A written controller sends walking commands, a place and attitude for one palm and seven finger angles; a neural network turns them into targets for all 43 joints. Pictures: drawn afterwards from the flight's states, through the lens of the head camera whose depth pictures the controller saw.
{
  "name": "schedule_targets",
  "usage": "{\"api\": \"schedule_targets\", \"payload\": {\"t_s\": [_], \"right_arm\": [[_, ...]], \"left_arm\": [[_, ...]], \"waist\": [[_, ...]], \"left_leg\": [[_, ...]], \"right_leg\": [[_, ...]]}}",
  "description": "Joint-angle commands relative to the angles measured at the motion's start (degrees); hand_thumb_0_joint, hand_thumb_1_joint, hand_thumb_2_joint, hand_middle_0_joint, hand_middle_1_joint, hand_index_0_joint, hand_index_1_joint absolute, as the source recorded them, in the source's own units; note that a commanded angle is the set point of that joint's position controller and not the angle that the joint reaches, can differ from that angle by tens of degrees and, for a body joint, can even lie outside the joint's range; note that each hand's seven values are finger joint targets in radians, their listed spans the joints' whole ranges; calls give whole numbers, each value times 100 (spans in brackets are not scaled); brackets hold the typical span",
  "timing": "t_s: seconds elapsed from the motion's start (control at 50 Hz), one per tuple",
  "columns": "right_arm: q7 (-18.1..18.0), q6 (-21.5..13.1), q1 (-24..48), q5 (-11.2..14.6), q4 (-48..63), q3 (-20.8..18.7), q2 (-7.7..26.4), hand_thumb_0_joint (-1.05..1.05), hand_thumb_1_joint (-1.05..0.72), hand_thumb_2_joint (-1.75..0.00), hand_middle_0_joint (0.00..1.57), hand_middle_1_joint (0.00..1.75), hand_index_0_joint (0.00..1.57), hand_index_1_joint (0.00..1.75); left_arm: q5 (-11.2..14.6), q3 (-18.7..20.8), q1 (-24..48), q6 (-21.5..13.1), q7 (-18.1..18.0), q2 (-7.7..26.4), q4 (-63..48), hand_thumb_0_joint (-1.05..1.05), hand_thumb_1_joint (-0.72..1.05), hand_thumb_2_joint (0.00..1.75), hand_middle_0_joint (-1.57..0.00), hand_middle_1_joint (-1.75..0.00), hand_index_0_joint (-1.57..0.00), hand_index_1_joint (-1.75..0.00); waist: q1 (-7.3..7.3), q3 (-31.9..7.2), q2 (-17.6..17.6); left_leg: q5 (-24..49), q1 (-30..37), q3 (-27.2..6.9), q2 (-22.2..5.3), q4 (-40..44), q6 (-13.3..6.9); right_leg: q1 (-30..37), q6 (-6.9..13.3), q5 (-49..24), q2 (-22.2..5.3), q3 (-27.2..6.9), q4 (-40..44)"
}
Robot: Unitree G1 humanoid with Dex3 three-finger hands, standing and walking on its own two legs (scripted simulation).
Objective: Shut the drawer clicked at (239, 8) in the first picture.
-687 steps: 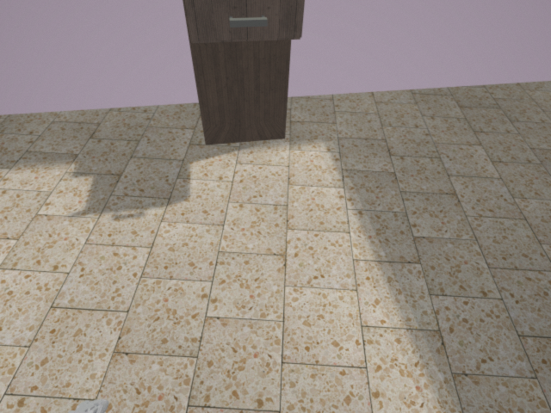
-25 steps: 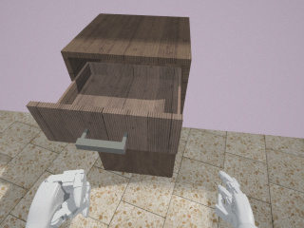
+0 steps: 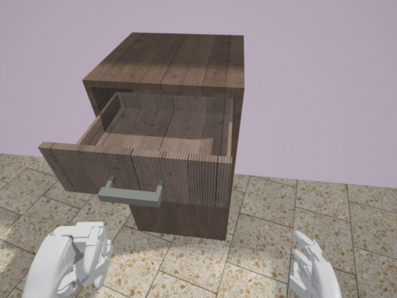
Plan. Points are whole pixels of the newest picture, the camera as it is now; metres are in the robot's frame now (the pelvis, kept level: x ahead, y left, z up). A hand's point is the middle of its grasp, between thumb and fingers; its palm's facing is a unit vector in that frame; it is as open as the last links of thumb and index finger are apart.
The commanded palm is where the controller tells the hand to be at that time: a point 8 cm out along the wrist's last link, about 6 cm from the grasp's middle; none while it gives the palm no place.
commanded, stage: raise the hand and make a fist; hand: left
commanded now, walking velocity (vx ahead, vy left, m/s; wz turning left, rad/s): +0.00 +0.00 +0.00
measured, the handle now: (133, 189) +0.34 +0.19 +0.04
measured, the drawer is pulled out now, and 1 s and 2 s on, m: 0.27 0.27 0.27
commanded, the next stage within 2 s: bring the fist close to the handle in 0.10 s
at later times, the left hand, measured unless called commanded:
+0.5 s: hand (116, 257) +0.16 +0.15 +0.11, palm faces +0.01 -0.99 -0.11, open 3.3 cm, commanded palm +0.12 +0.20 +0.11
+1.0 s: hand (130, 244) +0.20 +0.15 +0.06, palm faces -0.03 -1.00 -0.05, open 3.3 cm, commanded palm +0.17 +0.20 +0.06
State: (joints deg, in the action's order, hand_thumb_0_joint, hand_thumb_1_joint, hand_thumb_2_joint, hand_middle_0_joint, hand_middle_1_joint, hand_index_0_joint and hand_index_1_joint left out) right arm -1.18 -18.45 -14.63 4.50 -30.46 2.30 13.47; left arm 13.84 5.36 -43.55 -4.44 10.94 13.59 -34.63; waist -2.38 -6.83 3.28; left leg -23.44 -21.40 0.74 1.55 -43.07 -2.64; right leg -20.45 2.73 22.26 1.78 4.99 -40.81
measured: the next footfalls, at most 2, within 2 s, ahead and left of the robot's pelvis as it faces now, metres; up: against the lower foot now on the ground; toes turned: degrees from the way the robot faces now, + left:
none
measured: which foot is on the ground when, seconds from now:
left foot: down 0.00-1.00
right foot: down 0.00-1.00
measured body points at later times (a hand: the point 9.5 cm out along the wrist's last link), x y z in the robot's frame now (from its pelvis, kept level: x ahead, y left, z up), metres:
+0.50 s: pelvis -0.01 -0.03 +0.00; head -0.02 -0.06 +0.45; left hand +0.15 +0.20 +0.12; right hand +0.19 -0.26 -0.05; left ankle -0.01 +0.09 -0.71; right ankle -0.01 -0.09 -0.71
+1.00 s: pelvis +0.00 -0.01 -0.01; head +0.03 -0.02 +0.44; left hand +0.20 +0.20 +0.07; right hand +0.18 -0.24 -0.08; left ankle -0.01 +0.09 -0.71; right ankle -0.01 -0.09 -0.71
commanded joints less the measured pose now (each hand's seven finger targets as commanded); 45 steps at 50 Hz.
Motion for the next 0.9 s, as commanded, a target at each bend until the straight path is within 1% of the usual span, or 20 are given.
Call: {"api": "schedule_targets", "payload": {"t_s": [0.0, 0.02, 0.1, 0.12, 0.14, 0.18, 0.22, 0.24, 0.28, 0.3, 0.36, 0.42, 0.44, 0.52, 0.6, 0.66, 0.74, 0.76, 0.84, 0.88], "right_arm": [[-58, -447, 857, 10, 993, -213, 530, 0, -90, -90, 20, 30, 20, 30], [-69, -462, 866, 5, 971, -220, 516, 0, -90, -90, 20, 30, 20, 30], [-127, -494, 906, 19, 947, -210, 522, 0, -90, -90, 20, 30, 20, 30], [-141, -493, 908, 25, 911, -224, 509, 0, -90, -90, 20, 30, 20, 30], [-154, -515, 966, 28, 894, -204, 515, 0, -90, -90, 20, 30, 20, 30], [-187, -552, 962, 35, 858, -210, 496, 0, -90, -90, 20, 30, 20, 30], [-201, -568, 916, 25, 779, -199, 530, 0, -90, -90, 20, 30, 20, 30], [-208, -596, 950, 27, 750, -202, 553, 0, -90, -90, 20, 30, 20, 30], [-234, -624, 859, 1, 692, -206, 591, 0, -90, -90, 20, 30, 20, 30], [-251, -633, 853, 4, 665, -230, 591, 0, -90, -90, 20, 30, 20, 30], [-256, -674, 823, -25, 625, -231, 633, 0, -90, -90, 20, 30, 20, 30], [-249, -688, 767, -58, 581, -249, 645, 0, -90, -90, 20, 30, 20, 30], [-243, -685, 803, -53, 516, -282, 643, 0, -90, -90, 20, 30, 20, 30], [-201, -650, 765, -83, 512, -300, 650, 0, -90, -90, 20, 30, 20, 30], [-188, -551, 702, -118, 487, -351, 676, 0, -90, -90, 20, 30, 20, 30], [-164, -483, 674, -149, 482, -367, 673, 0, -90, -90, 20, 30, 20, 30], [-141, -405, 617, -179, 496, -398, 707, 0, -90, -90, 20, 30, 20, 30], [-127, -383, 590, -188, 544, -389, 686, 0, -90, -90, 20, 30, 20, 30], [-102, -253, 599, -200, 564, -412, 714, 0, -90, -90, 20, 30, 20, 30], [-93, -185, 534, -210, 609, -391, 722, 0, -90, -90, 20, 30, 20, 30]], "left_arm": [[140, 297, 235, -496, -8, 388, -1191, 0, 90, 90, -140, -160, -140, -160], [155, 441, 157, -484, -15, 475, -1099, 0, 90, 90, -140, -160, -140, -160], [199, 540, 353, -489, 56, 571, -978, 0, 90, 90, -140, -160, -140, -160], [210, 735, 295, -473, 64, 696, -849, 0, 90, 90, -140, -160, -140, -160], [250, 707, 355, -486, 94, 666, -863, 0, 90, 90, -140, -160, -140, -160], [329, 894, 336, -510, 143, 753, -754, 0, 90, 90, -140, -160, -140, -160], [389, 766, 439, -538, 243, 580, -444, 0, 90, 90, -140, -160, -140, -160], [417, 769, 563, -566, 275, 586, -378, 0, 90, 90, -140, -160, -140, -160], [445, 743, 761, -628, 327, 574, -125, 0, 90, 90, -140, -160, -140, -160], [441, 891, 802, -661, 334, 710, 20, 0, 90, 90, -140, -160, -140, -160], [385, 860, 1215, -854, 365, 773, 45, 0, 90, 90, -140, -160, -140, -160], [383, 859, 1348, -979, 384, 736, 271, 0, 90, 90, -140, -160, -140, -160], [379, 998, 1338, -1019, 369, 814, 413, 0, 90, 90, -140, -160, -140, -160], [373, 839, 1221, -1104, 423, 607, 716, 0, 90, 90, -140, -160, -140, -160], [321, 855, 1326, -1194, 400, 631, 867, 0, 90, 90, -140, -160, -140, -160], [264, 748, 1433, -1305, 333, 545, 964, 0, 90, 90, -140, -160, -140, -160], [185, 656, 1612, -1481, 231, 526, 1012, 0, 90, 90, -140, -160, -140, -160], [182, 497, 1540, -1485, 228, 354, 1069, 0, 90, 90, -140, -160, -140, -160], [122, 557, 1531, -1531, 156, 422, 1286, 0, 90, 90, -140, -160, -140, -160], [96, 423, 1777, -1556, 144, 355, 1273, 0, 90, 90, -140, -160, -140, -160]], "waist": [[19, 227, -137], [-28, 158, -175], [-10, 185, -329], [-53, 161, -336], [-42, 202, -191], [-57, 162, -409], [0, 263, -423], [18, 298, -238], [72, 326, -479], [59, 306, -658], [102, 246, -309], [118, 71, -444], [95, 66, -380], [92, -51, -418], [132, -214, -404], [164, -178, -346], [216, -397, -351], [228, -403, -405], [217, -431, -385], [287, -456, -295]], "left_leg": [[1030, 31, -356, -184, 773, 106], [1036, 12, -341, -178, 760, 98], [942, -25, -299, -142, 708, 54], [917, -45, -271, -143, 691, 61], [916, -33, -273, -119, 665, 55], [974, -51, -254, -123, 629, 53], [971, -100, -232, -104, 570, 53], [944, -100, -238, -88, 519, 55], [882, -168, -252, -79, 497, 53], [803, -240, -247, -79, 470, 59], [762, -206, -225, -48, 426, 53], [885, -216, -236, -41, 399, 46], [916, -241, -231, -47, 379, 59], [1113, -306, -218, -25, 381, 60], [1248, -332, -200, -21, 332, 49], [1267, -351, -188, -26, 336, 46], [1418, -299, -205, -41, 268, 28], [1384, -321, -204, -40, 288, 31], [1425, -471, -225, -55, 207, 43], [1420, -498, -239, -59, 166, 53]], "right_leg": [[-175, -143, -787, -87, -100, 693], [-111, -145, -791, -98, -143, 725], [-86, -180, -671, -154, -328, 892], [-51, -183, -588, -165, -384, 950], [-46, -184, -591, -176, -444, 1010], [33, -223, -658, -219, -547, 1087], [-18, -271, -703, -262, -639, 1150], [-50, -284, -709, -281, -706, 1194], [-81, -338, -647, -335, -803, 1255], [-70, -372, -518, -360, -884, 1308], [-75, -370, -280, -432, -1006, 1362], [4, -395, -565, -453, -978, 1265], [30, -395, -645, -456, -984, 1259], [118, -415, -1175, -480, -909, 1084], [126, -425, -1486, -477, -867, 948], [-3, -368, -1380, -421, -736, 845], [-125, -305, -1508, -320, -551, 597], [-191, -288, -1433, -298, -481, 543], [-315, -234, -1423, -237, -392, 358], [-436, -217, -1406, -224, -340, 242]]}}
